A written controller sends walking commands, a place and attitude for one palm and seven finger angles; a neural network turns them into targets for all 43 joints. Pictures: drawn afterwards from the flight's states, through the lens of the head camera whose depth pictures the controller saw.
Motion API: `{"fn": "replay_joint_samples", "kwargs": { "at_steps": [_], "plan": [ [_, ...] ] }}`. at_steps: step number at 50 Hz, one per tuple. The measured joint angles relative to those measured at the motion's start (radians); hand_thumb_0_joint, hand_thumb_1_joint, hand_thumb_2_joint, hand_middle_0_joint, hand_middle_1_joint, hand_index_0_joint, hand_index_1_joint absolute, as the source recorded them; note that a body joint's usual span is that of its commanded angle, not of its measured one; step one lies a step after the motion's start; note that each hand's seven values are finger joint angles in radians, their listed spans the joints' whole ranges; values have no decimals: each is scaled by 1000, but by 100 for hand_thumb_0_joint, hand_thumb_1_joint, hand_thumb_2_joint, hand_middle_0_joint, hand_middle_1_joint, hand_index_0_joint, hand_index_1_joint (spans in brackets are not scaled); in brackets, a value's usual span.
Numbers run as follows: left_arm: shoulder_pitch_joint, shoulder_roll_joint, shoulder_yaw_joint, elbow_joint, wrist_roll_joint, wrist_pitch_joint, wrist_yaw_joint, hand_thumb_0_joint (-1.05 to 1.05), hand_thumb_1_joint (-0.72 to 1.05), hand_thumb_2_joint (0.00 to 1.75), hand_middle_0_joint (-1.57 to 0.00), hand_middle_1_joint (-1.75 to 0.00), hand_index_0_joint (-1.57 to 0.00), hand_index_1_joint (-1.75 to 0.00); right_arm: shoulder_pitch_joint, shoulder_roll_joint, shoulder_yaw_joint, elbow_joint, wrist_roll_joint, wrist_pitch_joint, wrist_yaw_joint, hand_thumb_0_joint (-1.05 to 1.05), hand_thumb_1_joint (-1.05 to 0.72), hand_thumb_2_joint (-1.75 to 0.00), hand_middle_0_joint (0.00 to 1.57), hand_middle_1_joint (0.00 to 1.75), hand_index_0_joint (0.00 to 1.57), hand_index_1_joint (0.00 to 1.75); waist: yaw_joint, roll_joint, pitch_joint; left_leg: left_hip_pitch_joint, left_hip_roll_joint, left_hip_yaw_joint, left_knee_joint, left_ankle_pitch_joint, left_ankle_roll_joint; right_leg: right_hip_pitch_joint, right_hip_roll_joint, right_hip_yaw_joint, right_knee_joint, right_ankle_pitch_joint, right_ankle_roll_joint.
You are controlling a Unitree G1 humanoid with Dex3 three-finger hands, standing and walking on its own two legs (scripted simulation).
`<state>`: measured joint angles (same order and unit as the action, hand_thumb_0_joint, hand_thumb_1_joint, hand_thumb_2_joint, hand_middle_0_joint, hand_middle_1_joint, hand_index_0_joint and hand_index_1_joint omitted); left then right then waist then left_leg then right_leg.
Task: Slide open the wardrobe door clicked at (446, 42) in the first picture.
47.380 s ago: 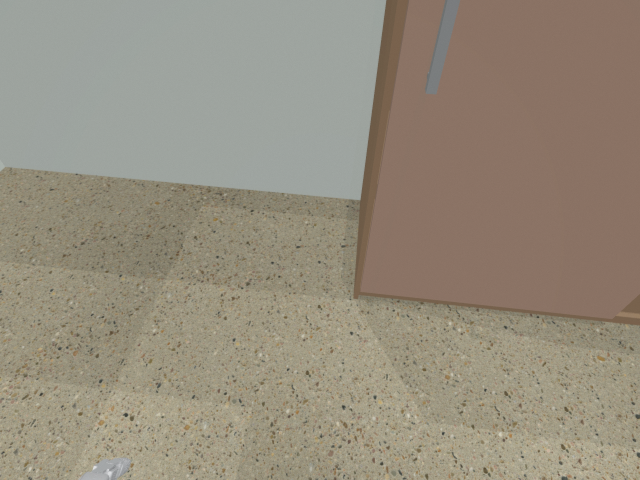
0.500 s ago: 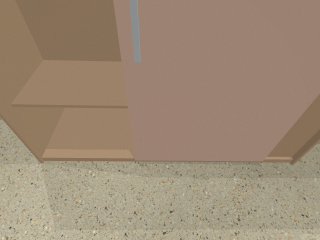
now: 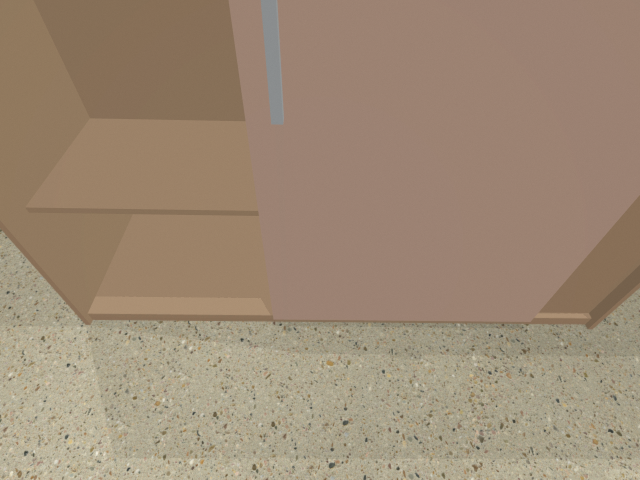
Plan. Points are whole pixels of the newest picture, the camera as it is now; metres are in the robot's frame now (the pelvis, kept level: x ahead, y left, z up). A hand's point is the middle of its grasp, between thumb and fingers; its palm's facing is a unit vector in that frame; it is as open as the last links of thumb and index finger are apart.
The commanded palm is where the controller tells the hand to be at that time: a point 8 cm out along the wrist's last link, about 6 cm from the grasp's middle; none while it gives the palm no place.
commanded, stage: look to check the result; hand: left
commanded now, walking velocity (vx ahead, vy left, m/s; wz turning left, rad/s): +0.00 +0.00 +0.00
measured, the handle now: (274, 53) +0.70 +0.12 +0.20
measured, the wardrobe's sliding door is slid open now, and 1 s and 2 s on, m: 0.65 0.65 0.65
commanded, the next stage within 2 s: stand and wait in 0.04 s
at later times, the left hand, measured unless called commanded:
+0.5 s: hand out of the picture +0.04 +0.20 -0.17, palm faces -0.01 -0.97 -0.25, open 7.4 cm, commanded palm none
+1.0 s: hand out of the picture +0.06 +0.20 -0.17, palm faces -0.01 -0.96 -0.28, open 7.4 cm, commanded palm none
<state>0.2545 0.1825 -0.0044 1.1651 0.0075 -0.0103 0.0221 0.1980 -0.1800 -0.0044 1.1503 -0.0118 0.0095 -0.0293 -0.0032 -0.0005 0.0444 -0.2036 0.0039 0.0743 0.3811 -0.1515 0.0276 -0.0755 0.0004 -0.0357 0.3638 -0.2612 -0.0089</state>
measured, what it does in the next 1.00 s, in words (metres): stands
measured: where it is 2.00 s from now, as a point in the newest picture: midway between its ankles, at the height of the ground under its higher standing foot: outside the picture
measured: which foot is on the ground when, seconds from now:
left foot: down 0.00-1.00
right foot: down 0.00-1.00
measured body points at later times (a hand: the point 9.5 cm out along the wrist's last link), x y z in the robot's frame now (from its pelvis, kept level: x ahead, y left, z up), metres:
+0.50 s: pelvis +0.01 -0.01 +0.00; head +0.02 -0.01 +0.45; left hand +0.04 +0.25 -0.15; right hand +0.04 -0.26 -0.15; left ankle +0.04 +0.10 -0.74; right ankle -0.04 -0.11 -0.74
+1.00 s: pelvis +0.01 -0.02 +0.00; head +0.02 -0.02 +0.45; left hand +0.06 +0.25 -0.14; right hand +0.07 -0.29 -0.14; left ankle +0.04 +0.10 -0.74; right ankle -0.04 -0.11 -0.74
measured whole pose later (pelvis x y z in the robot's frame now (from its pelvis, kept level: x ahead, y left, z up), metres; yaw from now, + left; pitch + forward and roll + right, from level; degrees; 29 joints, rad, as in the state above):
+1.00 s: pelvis +0.01 -0.02 +0.00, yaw +0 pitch -2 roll +0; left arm 0.17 0.26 0.00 1.15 0.01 -0.02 0.01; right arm 0.13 -0.26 0.00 1.15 -0.01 0.00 -0.02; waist -0.01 0.00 0.04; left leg -0.16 0.02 0.07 0.33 -0.14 0.00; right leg -0.03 0.02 -0.04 0.30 -0.25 -0.03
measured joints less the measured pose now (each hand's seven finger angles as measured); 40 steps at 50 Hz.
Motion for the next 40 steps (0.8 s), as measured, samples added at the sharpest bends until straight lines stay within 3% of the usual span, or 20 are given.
{"fn": "replay_joint_samples", "kwargs": {
  "at_steps": [40],
  "plan": [
    [-82,74,9,-18,-1,-9,-10,1,91,90,-20,-30,-20,-30,-60,-75,1,0,0,-5,8,1,-91,-90,20,29,20,30,-4,-2,1,34,12,-6,-41,7,-20,40,15,-3,-54,13,-17]
  ]
}}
